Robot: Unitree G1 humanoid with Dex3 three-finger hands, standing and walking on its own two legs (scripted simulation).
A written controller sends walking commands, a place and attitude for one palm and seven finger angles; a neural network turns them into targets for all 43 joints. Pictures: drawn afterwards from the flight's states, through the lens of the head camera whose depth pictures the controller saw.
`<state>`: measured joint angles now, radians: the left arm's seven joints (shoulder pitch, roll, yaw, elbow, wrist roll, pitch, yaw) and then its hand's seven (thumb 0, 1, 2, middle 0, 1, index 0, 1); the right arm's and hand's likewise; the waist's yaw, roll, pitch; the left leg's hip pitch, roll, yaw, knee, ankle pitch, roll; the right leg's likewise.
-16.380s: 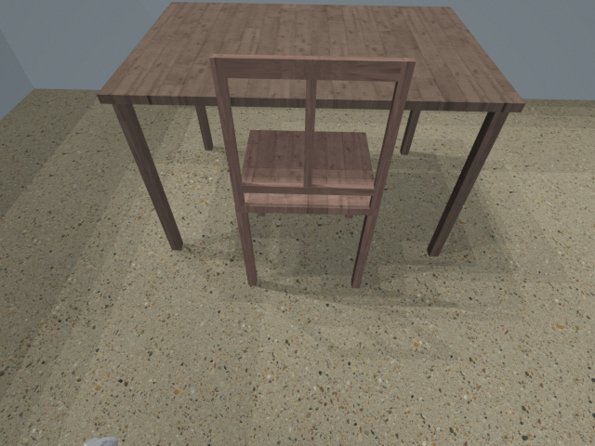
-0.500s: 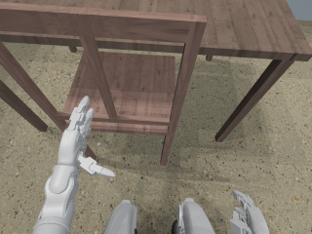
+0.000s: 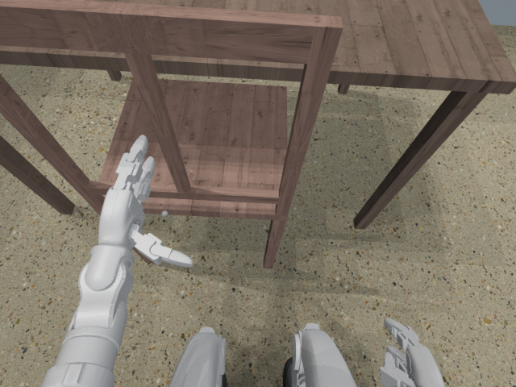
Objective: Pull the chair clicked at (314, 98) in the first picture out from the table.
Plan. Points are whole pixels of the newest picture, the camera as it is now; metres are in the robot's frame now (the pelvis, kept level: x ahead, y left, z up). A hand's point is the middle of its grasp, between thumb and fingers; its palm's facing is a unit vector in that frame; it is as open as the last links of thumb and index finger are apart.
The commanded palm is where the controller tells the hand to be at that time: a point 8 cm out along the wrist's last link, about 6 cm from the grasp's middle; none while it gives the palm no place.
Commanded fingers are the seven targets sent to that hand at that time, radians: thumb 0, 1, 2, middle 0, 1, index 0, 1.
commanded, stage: push the fingers through the gap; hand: left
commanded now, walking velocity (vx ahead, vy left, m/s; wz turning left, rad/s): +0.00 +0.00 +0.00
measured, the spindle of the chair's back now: (166, 138) +0.48 +0.16 +0.05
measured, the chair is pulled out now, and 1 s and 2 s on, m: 0.00 0.00 0.00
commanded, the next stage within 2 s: hook a spindle and tug to test in 1.26 s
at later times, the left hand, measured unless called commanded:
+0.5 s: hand (171, 188) +0.41 +0.14 +0.02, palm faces -0.05 -1.00 -0.04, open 16.9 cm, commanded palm +0.39 +0.19 +0.03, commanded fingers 0.00 -0.50 0.30 -0.06 -0.08 -0.06 -0.08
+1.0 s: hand (171, 163) +0.45 +0.15 +0.03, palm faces -0.04 -1.00 -0.04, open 16.9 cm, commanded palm +0.42 +0.19 +0.03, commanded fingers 0.00 -0.50 0.30 -0.06 -0.08 -0.06 -0.08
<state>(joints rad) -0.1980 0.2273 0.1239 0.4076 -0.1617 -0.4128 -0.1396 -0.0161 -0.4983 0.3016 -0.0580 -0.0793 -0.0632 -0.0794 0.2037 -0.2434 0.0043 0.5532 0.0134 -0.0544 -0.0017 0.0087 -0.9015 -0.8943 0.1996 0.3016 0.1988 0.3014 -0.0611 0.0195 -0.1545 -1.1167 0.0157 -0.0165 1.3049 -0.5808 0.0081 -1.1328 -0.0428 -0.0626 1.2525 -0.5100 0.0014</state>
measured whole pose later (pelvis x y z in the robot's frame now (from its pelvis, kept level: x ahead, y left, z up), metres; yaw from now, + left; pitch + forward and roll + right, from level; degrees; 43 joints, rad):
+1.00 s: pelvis -0.01 +0.00 +0.00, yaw -1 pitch +25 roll -2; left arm -0.61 0.31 0.27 0.86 -0.11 -0.49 -0.15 -0.02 -0.50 0.30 -0.06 -0.08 -0.06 -0.08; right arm 0.28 -0.25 0.00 0.61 -0.01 0.01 0.02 0.01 -0.90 -0.89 0.20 0.30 0.20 0.30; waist -0.13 0.02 -0.15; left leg -1.17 0.03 0.00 1.31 -0.57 0.01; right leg -1.19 -0.03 -0.05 1.25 -0.48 0.01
